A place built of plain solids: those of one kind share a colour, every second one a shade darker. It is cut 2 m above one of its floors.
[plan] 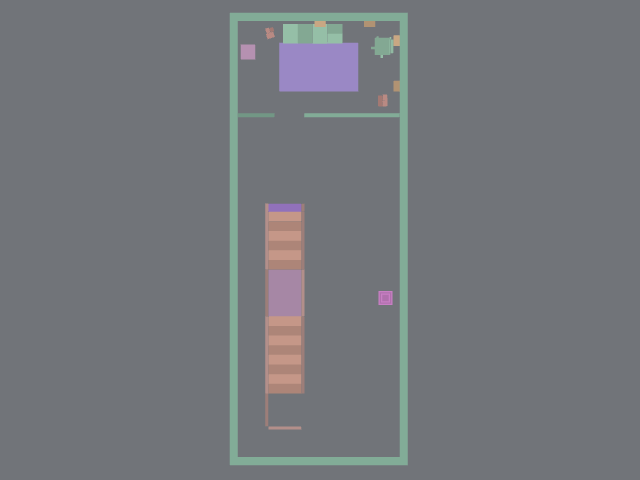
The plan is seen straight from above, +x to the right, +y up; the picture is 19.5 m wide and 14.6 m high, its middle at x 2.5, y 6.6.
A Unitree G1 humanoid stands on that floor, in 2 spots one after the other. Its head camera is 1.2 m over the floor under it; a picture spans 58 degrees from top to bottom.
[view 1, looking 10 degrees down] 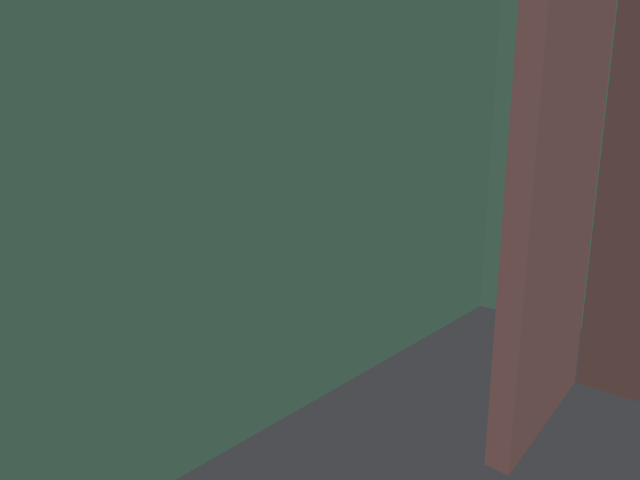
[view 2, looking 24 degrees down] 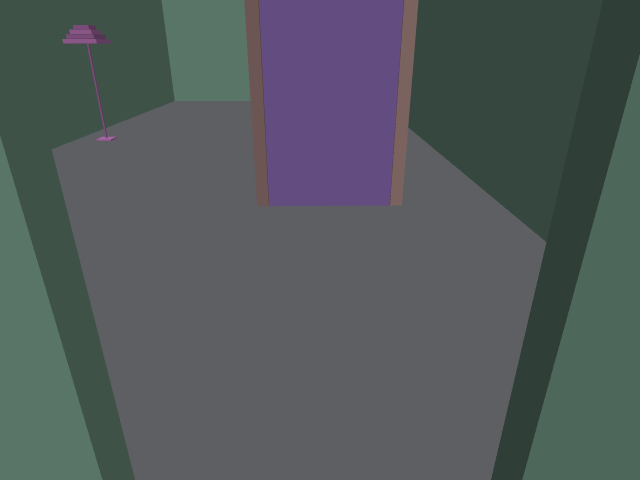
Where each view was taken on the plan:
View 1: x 3.53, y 1.42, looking -137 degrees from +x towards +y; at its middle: wall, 2.11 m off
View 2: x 1.57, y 11.10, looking -91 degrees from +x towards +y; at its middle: ground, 2.95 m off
